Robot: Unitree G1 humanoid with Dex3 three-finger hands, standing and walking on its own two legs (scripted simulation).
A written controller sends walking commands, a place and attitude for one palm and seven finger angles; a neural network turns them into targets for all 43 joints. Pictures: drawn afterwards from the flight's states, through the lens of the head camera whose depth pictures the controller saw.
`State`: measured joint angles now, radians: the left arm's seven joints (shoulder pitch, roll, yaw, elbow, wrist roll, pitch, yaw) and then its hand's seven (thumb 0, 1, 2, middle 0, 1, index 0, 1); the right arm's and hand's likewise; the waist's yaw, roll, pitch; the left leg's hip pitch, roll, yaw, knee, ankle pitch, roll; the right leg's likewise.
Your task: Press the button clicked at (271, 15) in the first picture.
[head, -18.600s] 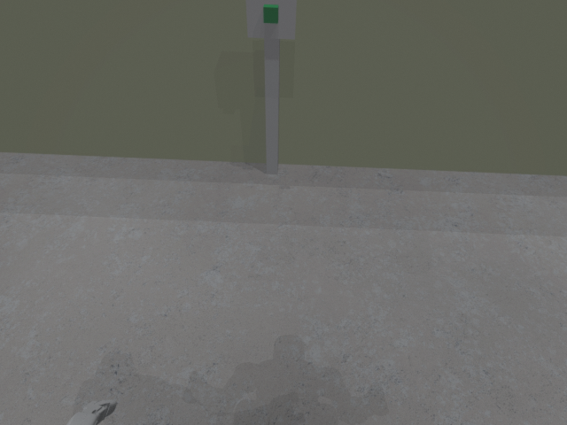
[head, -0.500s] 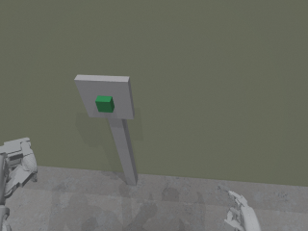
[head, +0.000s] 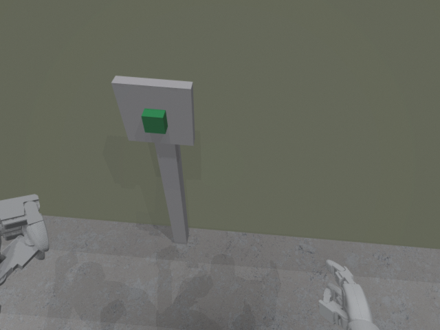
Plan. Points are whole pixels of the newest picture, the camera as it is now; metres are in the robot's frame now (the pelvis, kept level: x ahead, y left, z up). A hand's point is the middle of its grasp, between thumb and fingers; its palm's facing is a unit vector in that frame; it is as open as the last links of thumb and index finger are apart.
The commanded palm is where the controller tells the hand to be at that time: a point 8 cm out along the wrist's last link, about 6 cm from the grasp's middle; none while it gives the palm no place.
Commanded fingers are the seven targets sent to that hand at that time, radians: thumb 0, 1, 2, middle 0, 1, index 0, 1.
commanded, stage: step back with the hand held close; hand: left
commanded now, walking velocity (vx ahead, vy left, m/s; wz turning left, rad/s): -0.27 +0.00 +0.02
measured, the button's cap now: (155, 120) +0.56 +0.20 +0.04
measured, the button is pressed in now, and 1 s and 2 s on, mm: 0 0 0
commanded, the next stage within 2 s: stop stepping back and stand still in 0.74 s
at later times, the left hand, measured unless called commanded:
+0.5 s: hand (1, 280) +0.14 +0.26 +0.17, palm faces +0.37 -0.81 -0.46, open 3.1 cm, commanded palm +0.06 +0.30 +0.19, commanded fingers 0.00 0.90 0.90 -1.30 -1.50 -1.30 -1.50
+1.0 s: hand out of the picture +0.03 +0.22 +0.19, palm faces +0.30 -0.84 -0.45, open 3.1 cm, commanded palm +0.00 +0.27 +0.19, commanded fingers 0.00 0.90 0.90 -1.30 -1.50 -1.30 -1.50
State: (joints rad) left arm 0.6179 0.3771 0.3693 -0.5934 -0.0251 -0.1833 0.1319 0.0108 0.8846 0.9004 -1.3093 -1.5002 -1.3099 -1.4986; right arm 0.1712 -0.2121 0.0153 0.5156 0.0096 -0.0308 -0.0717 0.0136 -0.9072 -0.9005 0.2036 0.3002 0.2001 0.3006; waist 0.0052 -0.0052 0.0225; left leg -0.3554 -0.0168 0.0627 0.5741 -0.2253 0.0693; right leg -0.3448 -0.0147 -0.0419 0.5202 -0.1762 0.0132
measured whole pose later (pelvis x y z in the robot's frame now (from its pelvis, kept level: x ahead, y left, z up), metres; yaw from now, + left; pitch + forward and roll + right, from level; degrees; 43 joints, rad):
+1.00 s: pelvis -0.15 +0.00 -0.01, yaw -4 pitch +1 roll -2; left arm 0.69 0.47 0.44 -0.68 -0.07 -0.25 0.11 0.01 0.88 0.90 -1.31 -1.50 -1.32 -1.50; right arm 0.28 -0.20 0.02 0.64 0.00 -0.08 -0.08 0.01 -0.91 -0.90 0.21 0.30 0.20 0.30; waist -0.01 -0.04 -0.11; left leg -0.44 0.00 0.02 0.60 -0.19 0.02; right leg -0.06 0.02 -0.02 0.49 -0.45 0.01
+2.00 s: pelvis -0.26 -0.01 +0.00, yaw +0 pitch -1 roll -2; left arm 0.37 0.35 0.20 -0.05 0.02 -0.11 0.05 0.00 0.89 0.90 -1.30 -1.49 -1.30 -1.49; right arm 0.17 -0.28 0.00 0.76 0.00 -0.11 -0.02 0.01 -0.91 -0.90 0.20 0.30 0.20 0.30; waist 0.02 0.05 -0.02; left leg -0.38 -0.03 -0.04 0.54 -0.15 0.03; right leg -0.21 0.04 -0.03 0.52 -0.30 -0.02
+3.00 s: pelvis -0.23 -0.02 +0.01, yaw +0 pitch -1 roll +0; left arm 0.12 0.25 0.01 1.10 0.01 -0.02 0.01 0.00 0.90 0.90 -0.21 -0.30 -0.21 -0.30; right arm 0.16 -0.26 0.00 1.12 -0.02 -0.01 -0.02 0.01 -0.91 -0.90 0.20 0.30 0.20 0.30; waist -0.02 0.00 0.05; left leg -0.23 -0.04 -0.03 0.38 -0.13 0.02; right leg -0.08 0.02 -0.02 0.37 -0.28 -0.03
